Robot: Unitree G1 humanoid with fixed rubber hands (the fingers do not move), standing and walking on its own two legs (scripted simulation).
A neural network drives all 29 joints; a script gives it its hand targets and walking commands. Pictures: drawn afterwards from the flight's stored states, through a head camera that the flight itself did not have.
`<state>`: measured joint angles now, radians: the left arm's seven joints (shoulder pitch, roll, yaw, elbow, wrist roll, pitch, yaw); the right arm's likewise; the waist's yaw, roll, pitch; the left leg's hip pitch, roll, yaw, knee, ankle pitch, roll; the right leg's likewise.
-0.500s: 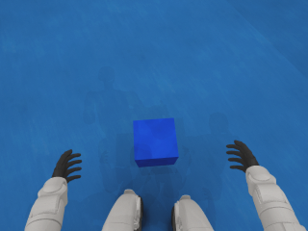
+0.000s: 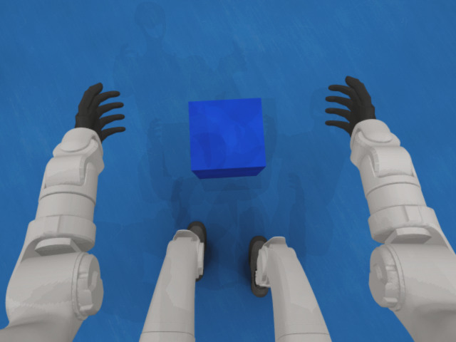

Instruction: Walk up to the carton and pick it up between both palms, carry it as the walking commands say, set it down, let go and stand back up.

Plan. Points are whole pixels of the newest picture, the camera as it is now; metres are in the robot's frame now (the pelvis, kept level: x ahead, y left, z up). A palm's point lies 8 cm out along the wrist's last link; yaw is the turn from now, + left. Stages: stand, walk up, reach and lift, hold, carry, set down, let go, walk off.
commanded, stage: reach and lift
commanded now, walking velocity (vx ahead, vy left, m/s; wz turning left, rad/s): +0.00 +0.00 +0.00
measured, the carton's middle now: (226, 143) +0.52 +0.03 -0.54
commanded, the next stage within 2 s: none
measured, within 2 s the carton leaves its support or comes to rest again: neither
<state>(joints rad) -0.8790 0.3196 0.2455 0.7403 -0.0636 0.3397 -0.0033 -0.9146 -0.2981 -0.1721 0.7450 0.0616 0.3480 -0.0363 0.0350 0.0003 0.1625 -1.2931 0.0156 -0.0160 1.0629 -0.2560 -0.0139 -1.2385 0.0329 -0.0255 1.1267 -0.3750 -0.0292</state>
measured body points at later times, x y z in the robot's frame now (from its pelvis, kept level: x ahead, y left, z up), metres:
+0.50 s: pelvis +0.00 +0.01 -0.02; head +0.37 +0.02 +0.23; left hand +0.53 +0.23 -0.17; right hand +0.56 -0.17 -0.16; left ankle +0.12 +0.13 -0.63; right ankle +0.07 -0.10 -0.63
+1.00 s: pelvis -0.04 +0.01 -0.18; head +0.33 +0.01 +0.06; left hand +0.53 +0.23 -0.32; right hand +0.55 -0.16 -0.33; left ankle +0.12 +0.13 -0.63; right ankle +0.07 -0.10 -0.63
